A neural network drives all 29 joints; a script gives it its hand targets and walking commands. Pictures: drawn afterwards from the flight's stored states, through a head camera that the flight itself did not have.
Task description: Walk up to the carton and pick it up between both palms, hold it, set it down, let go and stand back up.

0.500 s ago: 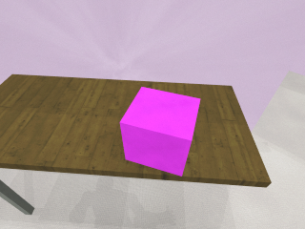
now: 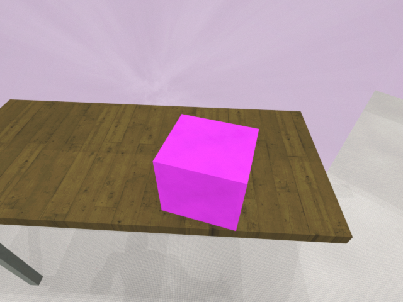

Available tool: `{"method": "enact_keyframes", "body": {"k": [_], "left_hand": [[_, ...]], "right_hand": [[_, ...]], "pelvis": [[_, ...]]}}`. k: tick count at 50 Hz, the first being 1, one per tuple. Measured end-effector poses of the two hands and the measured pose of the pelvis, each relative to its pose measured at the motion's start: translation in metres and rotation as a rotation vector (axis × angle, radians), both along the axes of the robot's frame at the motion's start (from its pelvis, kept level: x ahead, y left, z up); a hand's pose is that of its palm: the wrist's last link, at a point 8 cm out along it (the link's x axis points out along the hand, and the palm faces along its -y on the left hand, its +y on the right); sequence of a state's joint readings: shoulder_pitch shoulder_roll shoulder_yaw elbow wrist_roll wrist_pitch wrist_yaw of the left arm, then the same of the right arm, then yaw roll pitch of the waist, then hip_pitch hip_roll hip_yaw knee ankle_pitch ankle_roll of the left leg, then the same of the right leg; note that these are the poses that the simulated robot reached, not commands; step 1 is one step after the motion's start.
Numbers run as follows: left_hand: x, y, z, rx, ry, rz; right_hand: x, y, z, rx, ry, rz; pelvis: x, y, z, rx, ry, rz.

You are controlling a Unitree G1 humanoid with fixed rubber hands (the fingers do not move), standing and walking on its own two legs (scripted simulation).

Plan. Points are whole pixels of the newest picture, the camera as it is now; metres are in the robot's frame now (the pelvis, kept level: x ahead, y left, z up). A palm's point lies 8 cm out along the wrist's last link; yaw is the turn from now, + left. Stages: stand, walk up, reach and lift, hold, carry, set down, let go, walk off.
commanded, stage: stand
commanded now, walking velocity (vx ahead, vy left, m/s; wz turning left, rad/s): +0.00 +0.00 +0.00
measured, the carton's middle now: (208, 171) +0.45 -0.01 +0.01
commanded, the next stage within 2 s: none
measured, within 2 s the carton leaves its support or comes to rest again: neither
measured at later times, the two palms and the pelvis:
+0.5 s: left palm out of the picture +0.08 +0.30 -0.10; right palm out of the picture +0.08 -0.30 -0.11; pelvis +0.01 +0.00 +0.00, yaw +0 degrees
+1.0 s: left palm out of the picture +0.09 +0.30 -0.10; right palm out of the picture +0.10 -0.30 -0.11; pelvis +0.02 +0.00 +0.00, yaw +0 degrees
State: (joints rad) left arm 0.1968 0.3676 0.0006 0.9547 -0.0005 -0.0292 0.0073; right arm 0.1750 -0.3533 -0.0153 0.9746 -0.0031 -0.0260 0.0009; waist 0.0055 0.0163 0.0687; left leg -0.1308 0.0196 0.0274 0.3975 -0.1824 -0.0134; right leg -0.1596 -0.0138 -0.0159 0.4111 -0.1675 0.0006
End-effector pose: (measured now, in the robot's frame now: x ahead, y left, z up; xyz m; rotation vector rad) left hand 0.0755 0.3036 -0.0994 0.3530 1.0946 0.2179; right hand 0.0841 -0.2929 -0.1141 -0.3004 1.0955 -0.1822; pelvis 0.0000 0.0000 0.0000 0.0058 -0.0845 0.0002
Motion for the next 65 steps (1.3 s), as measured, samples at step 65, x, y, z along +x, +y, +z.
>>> {"method": "enact_keyframes", "body": {"k": [65], "left_hand": [[0.031,-0.005,-0.005,-0.012,0.042,0.012]], "right_hand": [[0.013,-0.005,0.001,-0.018,0.05,-0.051]], "pelvis": [[0.027,-0.001,0.004,-0.004,0.023,-0.01]]}}
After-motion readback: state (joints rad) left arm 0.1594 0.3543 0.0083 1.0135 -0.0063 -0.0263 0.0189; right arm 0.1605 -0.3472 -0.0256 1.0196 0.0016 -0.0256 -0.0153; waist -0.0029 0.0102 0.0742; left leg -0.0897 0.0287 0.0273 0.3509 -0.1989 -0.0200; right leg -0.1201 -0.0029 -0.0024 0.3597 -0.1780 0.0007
